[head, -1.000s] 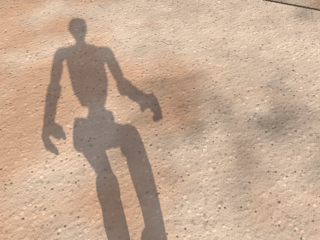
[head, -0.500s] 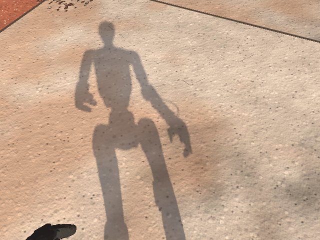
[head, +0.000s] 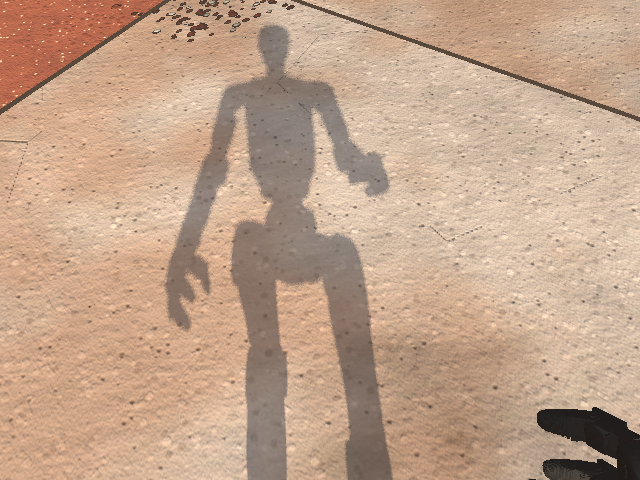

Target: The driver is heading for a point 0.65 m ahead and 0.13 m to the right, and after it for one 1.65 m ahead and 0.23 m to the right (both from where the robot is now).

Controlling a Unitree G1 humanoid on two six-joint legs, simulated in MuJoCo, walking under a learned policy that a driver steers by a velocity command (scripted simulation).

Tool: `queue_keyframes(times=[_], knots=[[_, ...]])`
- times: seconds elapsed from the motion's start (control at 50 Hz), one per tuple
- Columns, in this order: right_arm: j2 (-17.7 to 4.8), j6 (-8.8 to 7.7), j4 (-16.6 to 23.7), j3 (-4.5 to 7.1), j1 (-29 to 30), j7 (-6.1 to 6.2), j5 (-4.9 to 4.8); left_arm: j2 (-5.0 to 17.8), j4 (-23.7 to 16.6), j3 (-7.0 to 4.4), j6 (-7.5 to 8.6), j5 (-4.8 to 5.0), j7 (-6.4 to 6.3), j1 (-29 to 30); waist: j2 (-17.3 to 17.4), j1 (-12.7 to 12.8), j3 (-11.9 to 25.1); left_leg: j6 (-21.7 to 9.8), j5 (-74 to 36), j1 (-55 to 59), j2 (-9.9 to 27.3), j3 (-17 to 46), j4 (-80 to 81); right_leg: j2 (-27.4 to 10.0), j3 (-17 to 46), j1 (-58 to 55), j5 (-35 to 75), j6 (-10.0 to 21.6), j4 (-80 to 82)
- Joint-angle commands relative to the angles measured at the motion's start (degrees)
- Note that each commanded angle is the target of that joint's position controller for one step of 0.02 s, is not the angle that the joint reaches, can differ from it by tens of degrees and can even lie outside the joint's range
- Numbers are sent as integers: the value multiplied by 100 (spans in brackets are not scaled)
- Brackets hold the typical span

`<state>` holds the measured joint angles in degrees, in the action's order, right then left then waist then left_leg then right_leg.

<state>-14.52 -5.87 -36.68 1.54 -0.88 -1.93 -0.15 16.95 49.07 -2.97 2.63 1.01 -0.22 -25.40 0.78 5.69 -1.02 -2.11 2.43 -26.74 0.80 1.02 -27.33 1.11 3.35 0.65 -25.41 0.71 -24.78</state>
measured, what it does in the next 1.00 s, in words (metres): walks ahead, turning right: right foot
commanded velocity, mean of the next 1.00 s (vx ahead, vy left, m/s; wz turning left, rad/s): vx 0.35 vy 0.00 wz -0.26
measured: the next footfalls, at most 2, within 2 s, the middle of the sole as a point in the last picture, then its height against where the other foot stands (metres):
right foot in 0.50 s outside the picture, level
left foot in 1.02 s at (372, 442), level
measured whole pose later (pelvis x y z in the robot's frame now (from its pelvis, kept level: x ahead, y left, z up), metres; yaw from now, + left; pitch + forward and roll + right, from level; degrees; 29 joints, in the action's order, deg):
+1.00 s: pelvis +0.42 -0.10 +0.01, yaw -15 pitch +2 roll -2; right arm -15.5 -0.3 -44.6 3.3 -11.2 -1.3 -0.6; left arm 14.8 44.7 -3.0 -0.5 0.1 -1.8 -7.6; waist 1.1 -0.6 -1.1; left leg 0.3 12.7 -24.3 2.6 -1.2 -36.4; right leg 2.7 -6.6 8.5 -18.4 2.9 -25.3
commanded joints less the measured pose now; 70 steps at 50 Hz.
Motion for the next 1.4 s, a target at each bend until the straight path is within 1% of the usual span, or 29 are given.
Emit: queue_keyframes(times=[0.02, 0.04, 0.06, 0.08, 0.14, 0.28, 0.4, 0.46, 0.48, 0.5, 0.52, 0.54, 0.56, 0.58, 0.6, 0.62, 0.68, 0.78, 0.84, 0.98, 1.0, 1.02, 1.04, 1.06, 1.08, 1.1, 1.12, 1.26, 1.4], knots=[[-1751, 28, -209, 596, -2343, 107, 114, -60, -647, 108, 172, -20, -18, -408, 1647, -1008, 2310, -1381, 900, 5112, 2384, 3385, 349, 155, -9, 3589, -635, 61, -3951], [-1191, 62, -189, 472, -2343, 111, 52, 534, -535, -27, 209, 114, -15, -197, 1206, -1206, 2064, -1332, 1864, 4811, 2275, 3794, 778, -110, 492, 4178, -787, 28, -4680], [-933, 68, -197, 389, -2027, 135, 13, 818, -667, -131, 207, 177, -11, 338, 849, -1209, 1223, -1099, 1850, 4125, 2092, 2912, 906, -333, 415, 4459, -276, 31, -4831], [-808, 63, -199, 340, -1673, 136, 29, 765, -724, -135, 190, 125, -27, 616, 524, -1054, 803, -982, 1388, 3406, 1862, 2300, 1063, -548, 290, 4306, 176, 0, -4712], [-551, -15, -291, 295, -1114, 115, 93, 469, -758, -154, 16, 81, -5, 624, 620, -624, 224, -899, 504, 2086, 1483, 1149, 1655, -858, 267, 3650, 769, -67, -4242], [-934, -60, -611, 447, -1097, 199, 73, 177, -1088, -82, -90, 29, 118, 1350, 245, -645, -139, -860, -509, 1939, 1358, -382, 2027, -899, 80, 3737, 2337, -145, -2552], [-1247, 115, -876, 557, -1520, 226, -89, 234, -1533, -71, -93, 25, 305, 2332, 164, -946, -408, -622, -666, 2774, 1594, -917, 1781, -733, -373, 3706, 2302, 158, -1347], [-1476, 240, -900, 627, -1466, 253, -175, 482, -1608, -209, -138, -12, 333, 2037, 366, -625, -63, -426, -2879, 3124, 1603, -1192, 707, -272, -825, 2943, 1445, 483, -1208], [-1488, 293, -881, 626, -1370, 265, -204, 670, -1443, -339, -153, 0, 316, 1340, 320, -195, 317, -297, -3550, 2957, 1447, -1379, -297, 24, -1007, 2004, 1515, 653, -957], [-1316, 306, -835, 552, -1417, 292, -160, 1070, -1173, -554, -188, -4, 232, 372, 90, 250, 800, -37, -3228, 2178, 1154, -1492, -1762, 211, -841, 491, 1938, 861, -708], [-678, 237, -536, 343, -1834, 270, 133, 1849, -1169, -717, -208, -9, 112, 147, -1469, -115, 1274, 427, 890, -224, 393, -1452, -4036, -1307, 1691, -1509, 2795, 1674, -605], [-637, 60, -440, 239, -1793, 214, 113, 1807, -1476, -626, -123, -57, 149, 291, -1487, -162, 2362, 568, 3536, -1222, -389, -99, -5271, -2233, 4214, -2188, 2825, 2505, 343], [-1112, -20, -360, 363, -1183, 171, -126, 1370, -1516, -481, -40, -95, 221, 478, -684, 63, 1996, 457, 3185, -1617, -48, 389, -5446, -2088, 3423, -1874, 3398, 2159, 448], [-1034, -52, -286, 328, -985, 192, -164, 1168, -1479, -429, 12, -68, 222, 699, -518, -111, 1328, 366, 2744, -1680, 156, 298, -5094, -1829, 2550, -1127, 3926, 1934, 339], [-1001, -14, -457, 329, -1124, 248, -66, 875, -1474, -348, 10, -18, 195, 1068, -128, -370, 913, 378, 2356, -1462, 463, 232, -4628, -1604, 1775, -358, 4335, 1643, 298], [-1049, 65, -551, 360, -1236, 275, -10, 650, -1521, -271, 5, -47, 162, 1343, -254, -548, 772, 386, 2124, -1004, 629, 223, -4273, -1458, 1350, 292, 4634, 1508, 404], [-802, 303, -806, 317, -1663, 287, -6, 554, -1408, -192, 79, -202, 121, 1580, -393, -830, 831, 522, 1564, -141, 581, 95, -3828, -1271, 599, 1154, 5576, 1477, 723], [-539, 368, -798, 203, -1199, 273, -23, 490, -1038, -136, 100, -267, -5, 1698, -539, -663, 659, 573, 200, 144, 575, 127, -1937, -1049, -296, 1100, 5218, 1178, 926], [-707, 389, -667, 253, -888, 225, -64, 650, -822, -176, 28, -288, -43, 1641, -558, -478, 488, 528, 99, 60, 453, 97, -1486, -1270, -287, 775, 4766, 1196, 985], [-680, 493, -345, 341, -870, 32, -61, 738, -680, -270, -342, -37, -228, 1733, -534, -536, 227, 172, 1305, -240, 216, -257, -821, -1740, -69, 36, 4742, 1071, -35], [-698, 468, -375, 364, -1078, 14, -65, 726, -676, -275, -374, 7, -264, 1751, -465, -675, 324, 36, 677, 246, 94, -330, -221, -1561, -259, 136, 4891, 845, -460], [-1012, 443, -407, 475, -1368, 50, -33, 677, -667, -278, -354, -26, -286, 1580, -49, -744, 608, -205, -901, 1055, 194, 99, 216, -1112, -591, 455, 4573, 462, -1271], [-1702, 431, -348, 650, -1622, 138, 44, 507, -910, -232, -273, -236, -264, 1637, 1160, -632, 917, -930, -3647, 2245, 1267, 1747, 102, -259, -1025, 1853, 2524, -74, -2797], [-1570, 460, -354, 608, -1934, 176, 113, 352, -1047, -163, -235, -320, -210, 2007, 1713, -930, 1431, -2012, -4292, 3120, 2106, 3095, 416, 573, -444, 3191, -1283, -327, -4118], [-1318, 430, -282, 512, -1807, 172, 101, 463, -963, -192, -217, -198, -130, 1903, 933, -911, 1611, -1933, -3615, 3048, 2035, 2808, 443, 209, 257, 3311, -1423, -280, -4663], [-1203, 415, -189, 507, -1416, 195, 40, 473, -935, -208, -236, -70, -114, 2009, 553, -785, 1221, -1627, -3040, 2776, 1693, 2277, 403, 54, 244, 3531, -1035, -275, -4748], [-1144, 444, -139, 499, -1156, 216, -47, 471, -887, -225, -269, -80, -148, 2041, 191, -694, 905, -1354, -2499, 2454, 1431, 1956, 483, -54, 188, 3653, -662, -314, -4387], [-1285, 681, 34, 570, -971, 421, -55, 337, -846, -211, -302, -73, -228, 2027, 644, -610, 919, -1085, -1489, 1822, 893, 1764, 616, 71, 117, 2760, 391, -645, -2477], [-1268, 816, 182, 567, -699, 403, -68, 488, -834, -267, -144, -34, -96, 1902, 971, -638, 738, -932, -428, 1535, 757, 2570, 510, 168, 175, 2008, 624, -483, -979]])
Velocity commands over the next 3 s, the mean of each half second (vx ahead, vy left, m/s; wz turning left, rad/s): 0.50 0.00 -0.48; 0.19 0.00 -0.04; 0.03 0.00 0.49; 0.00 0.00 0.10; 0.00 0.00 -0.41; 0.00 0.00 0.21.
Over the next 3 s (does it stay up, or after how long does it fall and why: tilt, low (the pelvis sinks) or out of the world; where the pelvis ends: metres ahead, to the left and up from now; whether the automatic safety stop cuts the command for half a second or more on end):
stays up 0.47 -0.18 0.01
